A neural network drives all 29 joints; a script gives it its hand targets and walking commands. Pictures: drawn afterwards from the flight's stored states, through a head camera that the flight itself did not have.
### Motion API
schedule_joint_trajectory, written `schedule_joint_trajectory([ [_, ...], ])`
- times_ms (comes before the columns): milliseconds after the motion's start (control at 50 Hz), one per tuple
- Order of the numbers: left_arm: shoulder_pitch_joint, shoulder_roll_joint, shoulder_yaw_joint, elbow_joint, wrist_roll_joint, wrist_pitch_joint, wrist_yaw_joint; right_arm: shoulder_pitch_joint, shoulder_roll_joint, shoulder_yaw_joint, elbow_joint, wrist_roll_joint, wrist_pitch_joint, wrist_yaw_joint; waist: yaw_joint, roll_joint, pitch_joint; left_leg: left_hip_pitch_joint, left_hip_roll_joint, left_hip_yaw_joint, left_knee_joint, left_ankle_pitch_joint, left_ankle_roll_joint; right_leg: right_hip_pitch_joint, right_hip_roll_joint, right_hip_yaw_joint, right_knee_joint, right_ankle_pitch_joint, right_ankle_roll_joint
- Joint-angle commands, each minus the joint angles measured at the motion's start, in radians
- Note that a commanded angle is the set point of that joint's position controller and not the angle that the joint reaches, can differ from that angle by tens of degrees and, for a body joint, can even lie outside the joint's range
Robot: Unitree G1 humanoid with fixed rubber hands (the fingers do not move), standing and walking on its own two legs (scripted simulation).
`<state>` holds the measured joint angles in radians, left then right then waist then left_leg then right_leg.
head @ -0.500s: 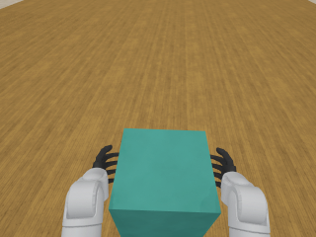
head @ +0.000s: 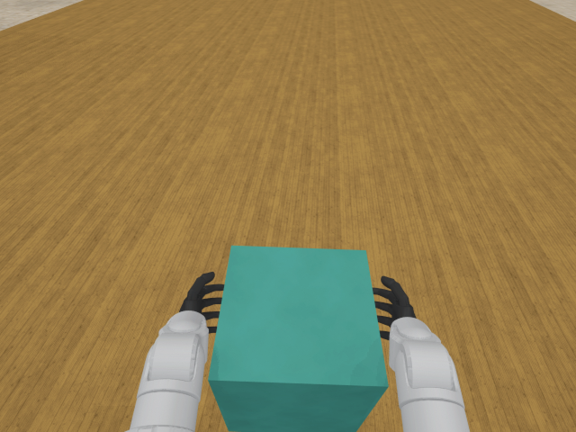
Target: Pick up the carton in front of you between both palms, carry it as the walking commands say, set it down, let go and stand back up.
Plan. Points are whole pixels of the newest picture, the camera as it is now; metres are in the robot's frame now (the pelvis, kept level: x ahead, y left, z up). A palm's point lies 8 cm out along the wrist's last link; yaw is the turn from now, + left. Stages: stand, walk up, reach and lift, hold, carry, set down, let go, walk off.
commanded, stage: carry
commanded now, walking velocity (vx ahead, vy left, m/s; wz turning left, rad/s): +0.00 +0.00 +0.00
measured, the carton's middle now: (294, 344) +0.30 +0.00 -0.05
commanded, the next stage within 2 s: hold in 1.16 s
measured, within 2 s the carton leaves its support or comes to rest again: neither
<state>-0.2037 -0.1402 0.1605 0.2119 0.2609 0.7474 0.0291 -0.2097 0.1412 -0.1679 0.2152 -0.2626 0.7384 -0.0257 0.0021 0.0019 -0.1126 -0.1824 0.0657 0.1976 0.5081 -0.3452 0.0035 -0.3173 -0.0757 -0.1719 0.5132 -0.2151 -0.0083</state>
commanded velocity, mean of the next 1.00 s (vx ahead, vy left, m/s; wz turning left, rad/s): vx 0.00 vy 0.00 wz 0.00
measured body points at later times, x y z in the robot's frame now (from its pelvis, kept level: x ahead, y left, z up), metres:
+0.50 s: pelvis -0.02 +0.01 +0.00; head -0.04 +0.01 +0.45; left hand +0.27 +0.16 +0.03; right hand +0.28 -0.14 +0.03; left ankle -0.05 +0.10 -0.74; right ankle +0.03 -0.11 -0.74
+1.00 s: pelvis -0.03 +0.02 +0.00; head -0.05 +0.02 +0.45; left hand +0.27 +0.17 +0.03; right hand +0.27 -0.13 +0.03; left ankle -0.05 +0.10 -0.74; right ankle +0.03 -0.12 -0.74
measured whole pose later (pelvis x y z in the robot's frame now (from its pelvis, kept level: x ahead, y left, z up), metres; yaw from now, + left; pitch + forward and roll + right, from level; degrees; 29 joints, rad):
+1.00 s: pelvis -0.03 +0.02 +0.00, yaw +0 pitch +1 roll +0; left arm -0.19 -0.14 0.15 0.16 0.24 0.75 0.04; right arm -0.20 0.14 -0.16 0.17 -0.24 0.74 -0.04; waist 0.00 0.00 -0.09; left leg -0.24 0.04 0.20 0.54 -0.32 0.04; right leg -0.35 -0.10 -0.16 0.50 -0.16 0.02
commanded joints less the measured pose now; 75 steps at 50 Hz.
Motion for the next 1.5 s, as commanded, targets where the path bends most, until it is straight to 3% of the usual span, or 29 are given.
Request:
schedule_joint_trajectory([
  [0,-0.502,-0.899,-0.485,-0.043,-0.242,-0.112,-0.237,-0.474,0.903,0.483,-0.024,0.237,-0.102,0.236,-0.002,-0.001,-0.192,-0.019,0.104,-0.098,-0.107,0.162,0.010,0.125,-0.093,0.102,-0.065,0.190,-0.011],
  [160,-0.454,-0.935,-0.567,-0.111,-0.286,-0.071,-0.239,-0.435,0.940,0.576,-0.097,0.291,-0.060,0.241,-0.002,-0.002,-0.237,-0.007,0.102,-0.101,-0.084,0.217,0.014,0.134,-0.098,0.097,-0.053,0.230,-0.008],
  [1140,-0.449,-0.910,-0.569,-0.139,-0.290,-0.051,-0.237,-0.425,0.916,0.566,-0.118,0.291,-0.040,0.237,-0.003,0.003,-0.217,-0.041,0.103,-0.110,-0.087,0.237,0.032,0.108,-0.095,0.082,-0.045,0.196,0.013],
  [1160,-0.369,-0.937,-0.538,-0.093,-0.284,-0.058,-0.246,-0.326,0.922,0.539,-0.154,0.280,-0.041,0.246,-0.008,0.095,-0.086,-0.040,-0.081,-0.322,-0.170,0.513,0.032,0.371,0.210,0.195,-0.050,0.298,-0.022],
  [1180,-0.364,-0.917,-0.533,-0.112,-0.245,-0.082,-0.235,-0.376,0.896,0.553,-0.208,0.277,-0.053,0.251,0.002,0.101,-0.136,0.042,-0.085,-0.330,-0.145,0.591,0.023,0.338,0.181,0.239,-0.077,0.329,-0.022],
  [1200,-0.358,-0.912,-0.509,-0.106,-0.236,-0.089,-0.227,-0.387,0.892,0.561,-0.194,0.275,-0.052,0.253,0.009,0.047,-0.149,0.126,-0.090,-0.332,-0.134,0.661,0.016,0.295,0.184,0.238,-0.092,0.357,-0.016],
  [1220,-0.353,-0.905,-0.493,-0.099,-0.223,-0.093,-0.218,-0.399,0.880,0.569,-0.191,0.281,-0.056,0.259,0.025,0.060,-0.162,0.183,-0.105,-0.318,-0.145,0.600,0.010,0.276,0.180,0.238,-0.106,0.338,-0.011],
  [1260,-0.364,-0.895,-0.491,-0.099,-0.215,-0.100,-0.212,-0.408,0.877,0.581,-0.185,0.286,-0.065,0.266,0.026,0.031,-0.155,0.245,-0.107,-0.309,-0.158,0.578,0.007,0.243,0.193,0.233,-0.123,0.300,0.006],
  [1280,-0.389,-0.899,-0.495,-0.093,-0.217,-0.099,-0.214,-0.425,0.880,0.579,-0.179,0.285,-0.070,0.270,0.023,0.059,-0.143,0.240,-0.109,-0.304,-0.174,0.502,0.003,0.245,0.193,0.233,-0.126,0.249,0.006],
  [1380,-0.501,-0.931,-0.543,-0.086,-0.260,-0.084,-0.254,-0.423,0.914,0.521,-0.096,0.249,-0.069,0.266,-0.030,0.053,-0.089,0.194,-0.107,-0.299,-0.195,0.313,-0.009,0.232,0.192,0.230,-0.146,0.116,-0.005],
  [1480,-0.554,-0.948,-0.520,-0.013,-0.271,-0.073,-0.290,-0.464,0.952,0.481,-0.007,0.228,-0.056,0.274,-0.038,0.022,-0.047,0.106,-0.120,-0.291,-0.205,0.157,-0.002,0.257,0.183,0.227,-0.162,0.036,-0.005],
])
